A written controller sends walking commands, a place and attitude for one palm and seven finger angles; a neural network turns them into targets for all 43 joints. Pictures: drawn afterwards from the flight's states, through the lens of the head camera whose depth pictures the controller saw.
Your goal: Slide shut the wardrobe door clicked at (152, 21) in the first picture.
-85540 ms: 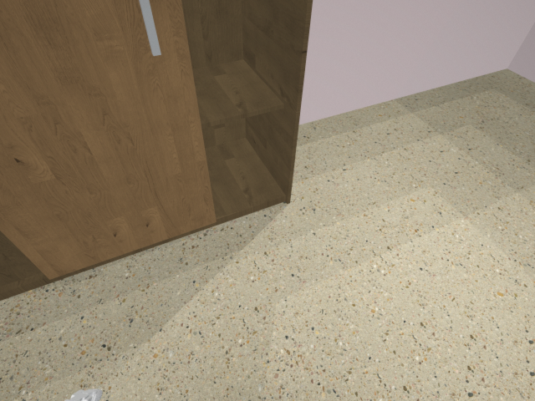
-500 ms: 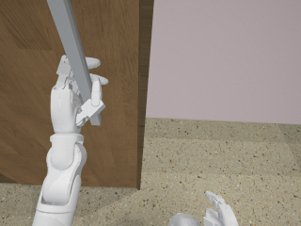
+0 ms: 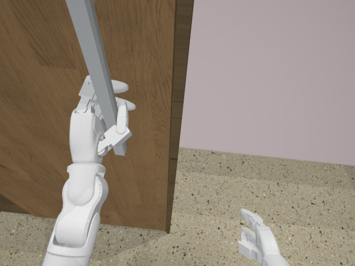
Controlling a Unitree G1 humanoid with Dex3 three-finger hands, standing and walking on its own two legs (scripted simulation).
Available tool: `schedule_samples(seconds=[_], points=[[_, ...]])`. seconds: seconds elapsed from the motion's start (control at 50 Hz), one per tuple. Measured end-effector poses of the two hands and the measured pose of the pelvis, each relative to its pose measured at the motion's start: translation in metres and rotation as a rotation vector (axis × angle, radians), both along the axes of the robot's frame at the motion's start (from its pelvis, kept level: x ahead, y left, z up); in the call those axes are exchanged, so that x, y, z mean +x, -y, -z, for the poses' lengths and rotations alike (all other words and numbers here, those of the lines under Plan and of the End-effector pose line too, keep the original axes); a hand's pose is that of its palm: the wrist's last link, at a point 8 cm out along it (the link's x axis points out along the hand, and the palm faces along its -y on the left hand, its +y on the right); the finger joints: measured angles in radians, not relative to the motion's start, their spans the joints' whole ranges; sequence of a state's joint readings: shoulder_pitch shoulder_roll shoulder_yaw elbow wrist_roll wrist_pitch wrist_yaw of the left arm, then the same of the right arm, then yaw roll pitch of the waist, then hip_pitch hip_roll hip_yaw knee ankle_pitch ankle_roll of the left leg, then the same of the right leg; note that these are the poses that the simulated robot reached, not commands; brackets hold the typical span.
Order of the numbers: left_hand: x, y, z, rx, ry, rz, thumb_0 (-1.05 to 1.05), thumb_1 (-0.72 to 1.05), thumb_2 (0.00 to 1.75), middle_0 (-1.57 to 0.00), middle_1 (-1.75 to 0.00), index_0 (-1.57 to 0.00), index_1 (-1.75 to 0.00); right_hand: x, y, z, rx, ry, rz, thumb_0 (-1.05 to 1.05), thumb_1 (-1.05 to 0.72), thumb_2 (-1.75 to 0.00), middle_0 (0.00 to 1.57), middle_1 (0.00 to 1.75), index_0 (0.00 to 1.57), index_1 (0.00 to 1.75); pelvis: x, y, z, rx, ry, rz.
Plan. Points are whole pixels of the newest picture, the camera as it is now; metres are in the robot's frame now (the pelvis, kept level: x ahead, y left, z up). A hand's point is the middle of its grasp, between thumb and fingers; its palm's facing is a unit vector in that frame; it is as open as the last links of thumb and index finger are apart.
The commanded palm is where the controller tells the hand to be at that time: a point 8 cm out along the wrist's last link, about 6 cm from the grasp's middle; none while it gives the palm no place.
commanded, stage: stop walking and hold the door there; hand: left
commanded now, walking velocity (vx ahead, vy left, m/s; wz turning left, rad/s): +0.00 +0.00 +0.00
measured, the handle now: (110, 90) +0.33 +0.17 +0.23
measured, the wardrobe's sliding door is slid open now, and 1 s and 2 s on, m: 0.00 0.00 0.00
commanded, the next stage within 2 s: loosen the grip on the handle in 0.22 s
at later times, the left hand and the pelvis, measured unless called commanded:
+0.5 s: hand (117, 126) +0.29 +0.16 +0.19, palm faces +0.24 -0.97 +0.01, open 7.9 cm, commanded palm +0.26 +0.19 +0.17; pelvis -0.04 -0.03 -0.02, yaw -2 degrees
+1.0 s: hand (119, 128) +0.29 +0.15 +0.19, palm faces +0.24 -0.97 -0.01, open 14.6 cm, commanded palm +0.26 +0.21 +0.17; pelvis -0.05 -0.03 -0.03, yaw -3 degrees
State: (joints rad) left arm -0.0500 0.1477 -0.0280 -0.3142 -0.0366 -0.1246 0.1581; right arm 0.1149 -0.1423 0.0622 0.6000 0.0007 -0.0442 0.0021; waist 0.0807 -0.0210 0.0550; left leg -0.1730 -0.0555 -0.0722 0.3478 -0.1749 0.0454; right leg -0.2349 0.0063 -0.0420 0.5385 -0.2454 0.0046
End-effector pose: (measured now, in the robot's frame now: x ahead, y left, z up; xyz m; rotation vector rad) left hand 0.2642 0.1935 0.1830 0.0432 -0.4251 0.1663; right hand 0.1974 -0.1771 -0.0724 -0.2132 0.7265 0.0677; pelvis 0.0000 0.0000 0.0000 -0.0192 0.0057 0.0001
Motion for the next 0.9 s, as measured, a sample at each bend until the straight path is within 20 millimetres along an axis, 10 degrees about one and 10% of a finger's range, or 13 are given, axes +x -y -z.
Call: schedule_samples(seconds=[0.32,0.66,0.9], points=[[-0.002,0.004,0.000,0.049,-0.009,-0.096,-0.05,0.76,0.85,-0.46,-1.40,-0.23,-1.36,-0.028,0.059,0.023,-0.042,-0.044,0.131,0.01,-0.91,-0.90,0.20,0.30,0.20,0.30,0.002,0.014,0.010,0.017,-0.009,0.004],[-0.006,-0.004,0.002,0.005,0.029,-0.159,0.00,-0.16,0.39,-0.45,-1.38,-0.24,-1.30,-0.105,0.097,0.022,-0.036,0.125,0.175,0.01,-0.90,-0.90,0.21,0.30,0.20,0.30,-0.060,0.039,0.028,0.035,0.027,0.039],[-0.002,-0.008,0.005,0.038,0.055,-0.076,-0.01,-0.52,0.21,-0.42,-1.31,-0.26,-1.20,-0.144,0.114,0.044,-0.091,-0.019,0.248,0.02,-0.90,-0.90,0.20,0.30,0.20,0.30,-0.059,0.039,0.029,0.016,-0.001,0.044]])
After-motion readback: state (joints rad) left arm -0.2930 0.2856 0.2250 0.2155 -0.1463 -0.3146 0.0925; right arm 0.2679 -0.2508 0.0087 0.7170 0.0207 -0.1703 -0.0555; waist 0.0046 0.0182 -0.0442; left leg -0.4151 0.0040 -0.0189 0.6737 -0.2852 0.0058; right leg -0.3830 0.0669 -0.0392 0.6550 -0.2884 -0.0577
